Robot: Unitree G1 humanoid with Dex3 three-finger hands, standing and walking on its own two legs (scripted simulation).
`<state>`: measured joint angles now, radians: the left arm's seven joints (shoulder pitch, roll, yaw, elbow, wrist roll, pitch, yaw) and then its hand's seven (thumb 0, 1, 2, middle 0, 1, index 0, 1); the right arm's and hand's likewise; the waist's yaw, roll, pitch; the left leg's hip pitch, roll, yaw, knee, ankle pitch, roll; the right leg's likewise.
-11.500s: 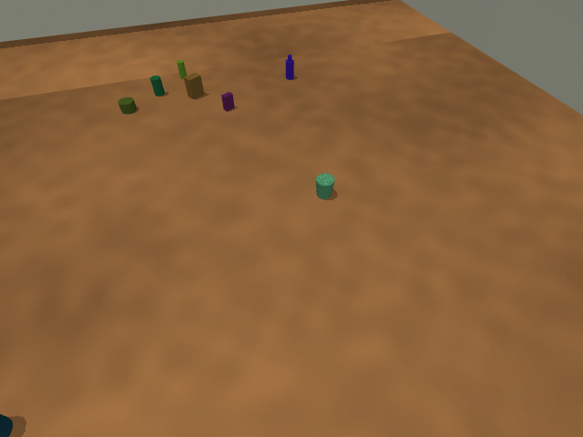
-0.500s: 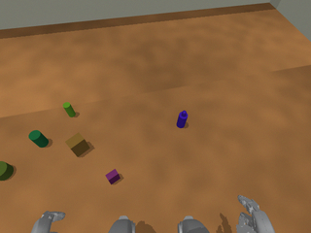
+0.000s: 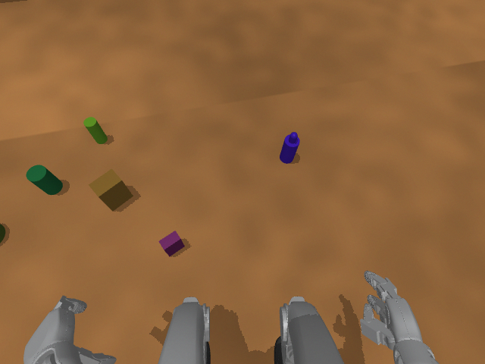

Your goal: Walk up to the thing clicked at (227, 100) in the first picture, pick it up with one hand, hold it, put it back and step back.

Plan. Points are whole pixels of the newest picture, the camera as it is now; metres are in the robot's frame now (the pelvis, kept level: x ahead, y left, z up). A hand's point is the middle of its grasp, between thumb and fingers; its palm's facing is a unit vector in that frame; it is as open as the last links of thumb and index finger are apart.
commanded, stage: rise first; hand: left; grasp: from above
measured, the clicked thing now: (172, 244) +0.46 +0.22 -0.57
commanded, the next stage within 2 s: approach in 1.66 s
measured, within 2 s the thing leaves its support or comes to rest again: neither
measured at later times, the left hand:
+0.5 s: hand (124, 274) +0.32 +0.29 -0.33, palm faces -0.30 -0.21 -0.93, open 12.3 cm
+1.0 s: hand (142, 255) +0.38 +0.27 -0.41, palm faces -0.29 -0.27 -0.92, open 12.3 cm
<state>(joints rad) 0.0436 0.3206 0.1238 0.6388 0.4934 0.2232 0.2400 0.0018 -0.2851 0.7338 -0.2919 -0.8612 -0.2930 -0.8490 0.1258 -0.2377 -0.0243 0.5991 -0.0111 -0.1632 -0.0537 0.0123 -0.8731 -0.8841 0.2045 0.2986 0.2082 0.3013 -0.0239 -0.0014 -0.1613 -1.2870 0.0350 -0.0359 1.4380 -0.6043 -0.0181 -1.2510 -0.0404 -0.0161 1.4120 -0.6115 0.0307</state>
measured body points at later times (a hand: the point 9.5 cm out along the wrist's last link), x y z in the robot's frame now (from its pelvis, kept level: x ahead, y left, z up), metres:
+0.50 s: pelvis -0.07 -0.01 -0.18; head +0.14 +0.00 +0.22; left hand +0.33 +0.30 -0.28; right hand +0.04 -0.28 -0.33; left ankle +0.03 +0.13 -0.59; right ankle +0.02 -0.14 -0.59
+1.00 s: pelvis -0.06 +0.00 -0.26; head +0.17 +0.02 +0.13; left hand +0.40 +0.28 -0.36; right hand -0.03 -0.27 -0.38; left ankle +0.03 +0.13 -0.59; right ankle +0.02 -0.14 -0.59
